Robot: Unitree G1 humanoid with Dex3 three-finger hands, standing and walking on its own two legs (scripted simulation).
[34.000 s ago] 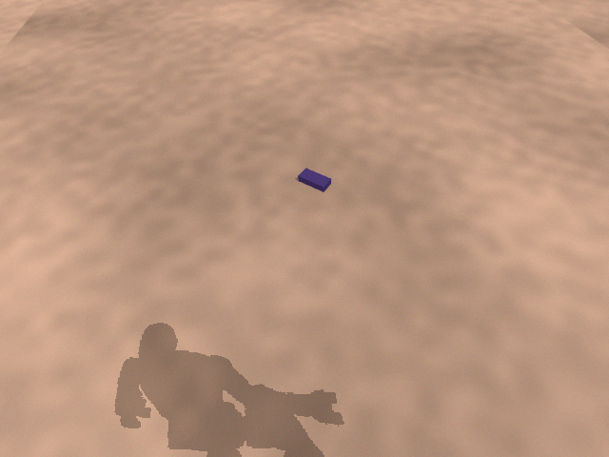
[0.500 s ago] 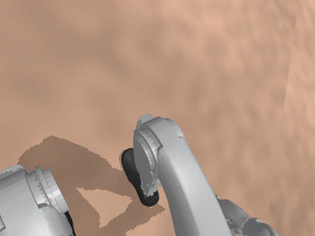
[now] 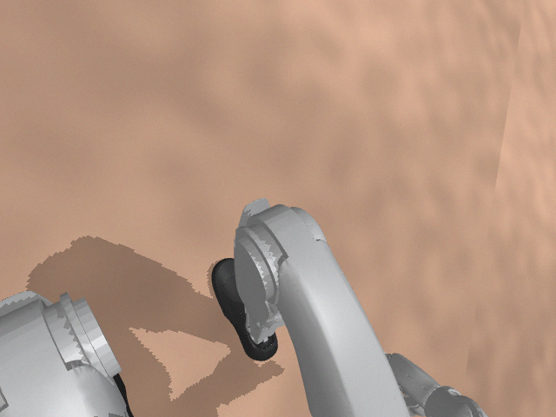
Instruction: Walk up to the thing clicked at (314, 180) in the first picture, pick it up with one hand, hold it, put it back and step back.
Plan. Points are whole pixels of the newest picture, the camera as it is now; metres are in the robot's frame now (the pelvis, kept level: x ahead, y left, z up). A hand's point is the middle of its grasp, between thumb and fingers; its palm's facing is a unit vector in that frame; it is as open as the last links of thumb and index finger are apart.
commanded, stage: open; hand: left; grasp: from above
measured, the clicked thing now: out of the picture +0.46 +0.31 -0.29
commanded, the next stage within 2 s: withdraw in 0.12 s
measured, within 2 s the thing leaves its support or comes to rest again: neither
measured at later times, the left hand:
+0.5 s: hand out of the picture +0.48 +0.33 -0.22, palm faces -0.32 -0.11 -0.94, open 13.3 cm
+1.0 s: hand out of the picture +0.42 +0.31 -0.12, palm faces -0.53 -0.13 -0.84, open 13.3 cm
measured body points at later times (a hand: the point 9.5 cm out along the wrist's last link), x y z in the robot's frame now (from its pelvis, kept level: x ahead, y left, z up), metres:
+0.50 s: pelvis +0.00 +0.00 +0.00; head +0.27 +0.13 +0.34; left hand +0.49 +0.33 -0.17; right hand +0.05 -0.26 -0.04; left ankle +0.06 +0.12 -0.27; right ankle +0.12 -0.13 -0.27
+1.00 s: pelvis -0.01 -0.02 +0.04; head +0.21 +0.08 +0.42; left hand +0.44 +0.31 -0.07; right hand +0.10 -0.29 -0.05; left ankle +0.06 +0.12 -0.27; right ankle +0.12 -0.13 -0.27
